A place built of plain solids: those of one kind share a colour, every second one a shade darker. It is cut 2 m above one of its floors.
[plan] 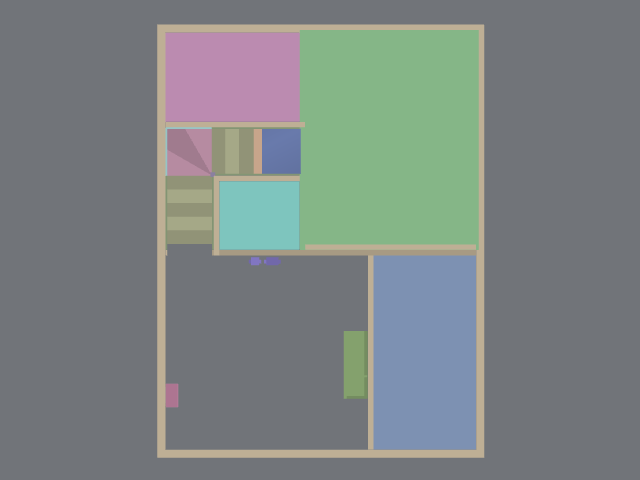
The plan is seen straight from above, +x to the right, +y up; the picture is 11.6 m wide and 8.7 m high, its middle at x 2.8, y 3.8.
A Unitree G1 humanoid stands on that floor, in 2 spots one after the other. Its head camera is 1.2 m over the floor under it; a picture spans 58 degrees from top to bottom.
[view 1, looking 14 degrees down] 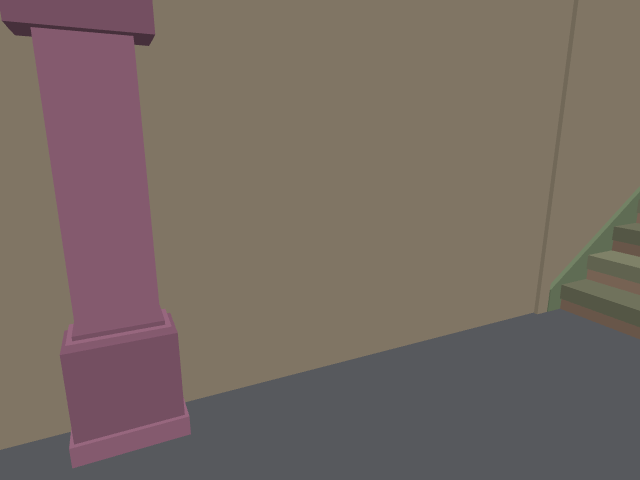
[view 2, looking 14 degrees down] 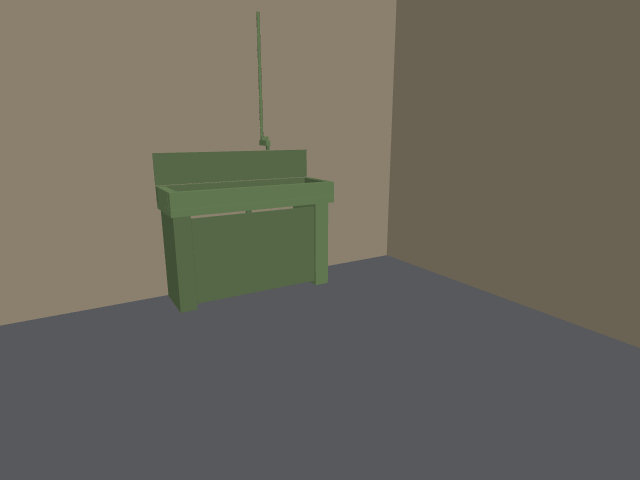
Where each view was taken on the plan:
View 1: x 1.83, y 1.00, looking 154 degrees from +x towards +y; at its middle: wall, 2.11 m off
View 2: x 0.43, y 2.73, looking -31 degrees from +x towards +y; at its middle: stone_sink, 3.43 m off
